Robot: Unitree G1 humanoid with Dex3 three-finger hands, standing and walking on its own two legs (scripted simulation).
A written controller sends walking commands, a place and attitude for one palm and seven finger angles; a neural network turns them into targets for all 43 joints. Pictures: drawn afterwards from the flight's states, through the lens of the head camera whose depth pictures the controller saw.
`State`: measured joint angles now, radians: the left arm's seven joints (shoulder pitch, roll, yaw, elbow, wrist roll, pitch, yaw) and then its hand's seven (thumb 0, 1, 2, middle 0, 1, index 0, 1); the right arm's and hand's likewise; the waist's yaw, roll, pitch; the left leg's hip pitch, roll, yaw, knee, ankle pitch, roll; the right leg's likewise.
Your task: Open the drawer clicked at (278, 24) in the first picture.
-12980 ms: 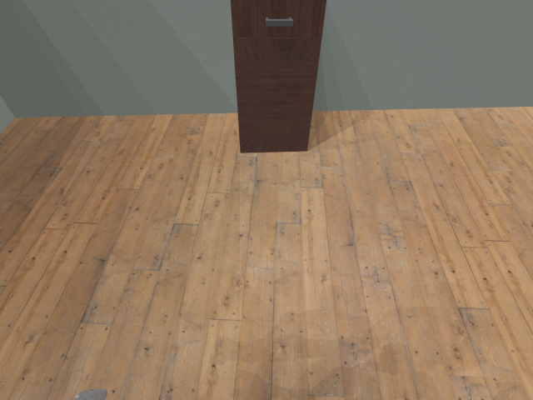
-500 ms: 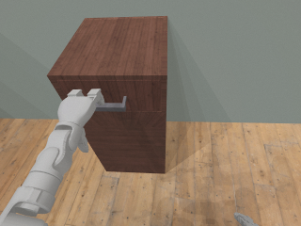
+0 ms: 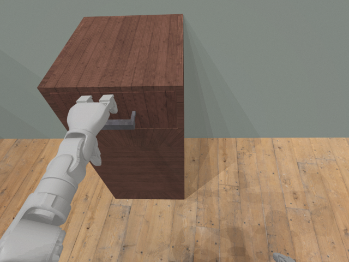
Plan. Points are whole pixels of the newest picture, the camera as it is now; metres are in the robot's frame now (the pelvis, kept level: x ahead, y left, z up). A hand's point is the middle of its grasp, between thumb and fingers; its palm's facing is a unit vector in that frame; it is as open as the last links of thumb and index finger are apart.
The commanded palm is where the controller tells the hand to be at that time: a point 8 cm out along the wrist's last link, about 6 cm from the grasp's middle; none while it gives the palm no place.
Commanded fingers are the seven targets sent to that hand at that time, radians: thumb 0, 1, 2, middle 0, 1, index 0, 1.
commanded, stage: move the hooked fingers above the handle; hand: left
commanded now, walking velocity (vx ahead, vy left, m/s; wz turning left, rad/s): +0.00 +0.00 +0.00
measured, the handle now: (116, 119) +0.51 +0.21 -0.01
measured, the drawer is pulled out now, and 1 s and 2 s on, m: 0.00 0.00 0.00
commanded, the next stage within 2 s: lower the fingers behind the handle in 1.06 s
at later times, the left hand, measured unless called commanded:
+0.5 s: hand (109, 117) +0.47 +0.21 +0.05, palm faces -0.02 -0.02 -1.00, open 13.6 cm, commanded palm +0.45 +0.21 +0.11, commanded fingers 0.00 -0.50 0.30 -0.30 -1.20 -0.30 -1.20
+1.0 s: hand (109, 117) +0.47 +0.21 +0.05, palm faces -0.01 -0.02 -1.00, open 13.6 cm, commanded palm +0.45 +0.21 +0.11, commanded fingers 0.00 -0.50 0.30 -0.30 -1.20 -0.30 -1.20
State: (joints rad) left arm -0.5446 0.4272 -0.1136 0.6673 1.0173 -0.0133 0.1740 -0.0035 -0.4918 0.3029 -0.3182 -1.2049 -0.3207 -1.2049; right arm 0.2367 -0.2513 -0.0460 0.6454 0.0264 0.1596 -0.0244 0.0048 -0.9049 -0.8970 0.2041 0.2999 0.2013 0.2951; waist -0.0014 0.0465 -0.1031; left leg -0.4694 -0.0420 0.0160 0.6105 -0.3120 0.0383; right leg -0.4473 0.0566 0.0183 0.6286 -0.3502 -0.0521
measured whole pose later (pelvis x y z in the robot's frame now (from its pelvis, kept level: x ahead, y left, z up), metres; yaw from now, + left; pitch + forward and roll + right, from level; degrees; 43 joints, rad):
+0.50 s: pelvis -0.01 +0.01 -0.01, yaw +0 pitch +15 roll +0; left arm -0.79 0.43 -0.10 0.98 1.06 -0.02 0.26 0.00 -0.49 0.30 -0.35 -1.23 -0.35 -1.23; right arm 0.36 -0.26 -0.06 0.69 0.01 0.15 -0.02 0.00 -0.91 -0.90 0.20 0.30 0.20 0.30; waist -0.08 0.05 -0.13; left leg -0.62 -0.03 0.02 0.69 -0.33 0.05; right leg -0.59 0.06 0.02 0.68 -0.35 -0.04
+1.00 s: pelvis -0.02 +0.02 -0.01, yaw -1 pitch +15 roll -1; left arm -0.85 0.42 -0.11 1.05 1.08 0.01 0.29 0.00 -0.49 0.30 -0.35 -1.23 -0.36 -1.24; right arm 0.34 -0.25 -0.04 0.67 0.02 0.12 -0.02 0.00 -0.90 -0.90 0.21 0.30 0.20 0.30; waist -0.10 0.04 -0.13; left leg -0.65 -0.04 0.03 0.70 -0.32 0.06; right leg -0.61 0.06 0.02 0.68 -0.34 -0.03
